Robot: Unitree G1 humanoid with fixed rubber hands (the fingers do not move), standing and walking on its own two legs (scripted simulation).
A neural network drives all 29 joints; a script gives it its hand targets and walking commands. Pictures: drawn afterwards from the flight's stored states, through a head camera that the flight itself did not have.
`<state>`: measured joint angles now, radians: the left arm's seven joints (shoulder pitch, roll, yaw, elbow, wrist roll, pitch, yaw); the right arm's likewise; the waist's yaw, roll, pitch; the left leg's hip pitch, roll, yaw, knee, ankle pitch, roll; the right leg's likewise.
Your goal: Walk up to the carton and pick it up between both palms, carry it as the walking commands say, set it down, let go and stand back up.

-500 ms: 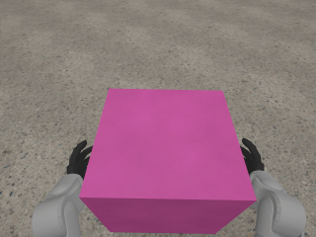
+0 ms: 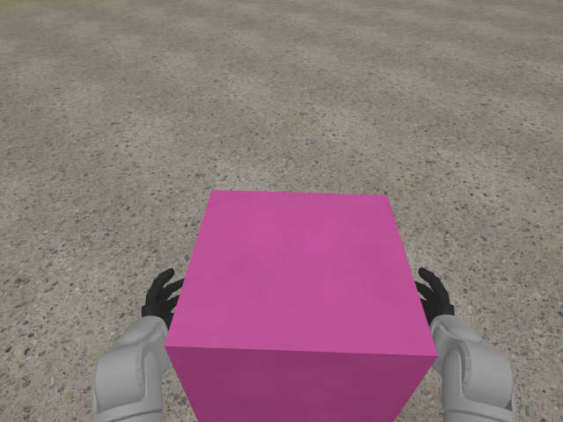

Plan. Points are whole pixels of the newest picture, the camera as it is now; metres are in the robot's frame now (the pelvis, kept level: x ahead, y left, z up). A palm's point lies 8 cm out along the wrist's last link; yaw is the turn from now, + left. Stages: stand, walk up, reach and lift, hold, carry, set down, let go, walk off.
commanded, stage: carry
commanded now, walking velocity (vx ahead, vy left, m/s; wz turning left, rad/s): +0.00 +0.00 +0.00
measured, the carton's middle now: (295, 312) +0.29 +0.00 -0.01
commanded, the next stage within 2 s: none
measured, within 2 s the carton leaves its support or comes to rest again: neither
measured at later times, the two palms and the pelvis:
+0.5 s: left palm (171, 327) +0.24 +0.18 +0.03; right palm (436, 327) +0.24 -0.20 +0.02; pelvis +0.00 -0.01 +0.00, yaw +0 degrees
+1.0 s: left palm (174, 323) +0.26 +0.18 +0.02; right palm (431, 318) +0.26 -0.20 +0.02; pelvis +0.00 -0.01 +0.00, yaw +0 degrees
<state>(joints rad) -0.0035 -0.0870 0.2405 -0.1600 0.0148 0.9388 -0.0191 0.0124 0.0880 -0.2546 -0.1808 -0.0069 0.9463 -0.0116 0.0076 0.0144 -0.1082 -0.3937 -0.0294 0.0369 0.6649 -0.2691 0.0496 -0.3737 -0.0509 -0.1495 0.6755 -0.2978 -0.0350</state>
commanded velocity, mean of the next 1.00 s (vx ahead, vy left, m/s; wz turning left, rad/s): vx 0.00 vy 0.00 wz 0.00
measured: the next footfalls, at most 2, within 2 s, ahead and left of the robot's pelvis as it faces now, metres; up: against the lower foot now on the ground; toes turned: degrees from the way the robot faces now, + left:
none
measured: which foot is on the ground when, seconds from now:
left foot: down 0.00-1.00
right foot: down 0.00-1.00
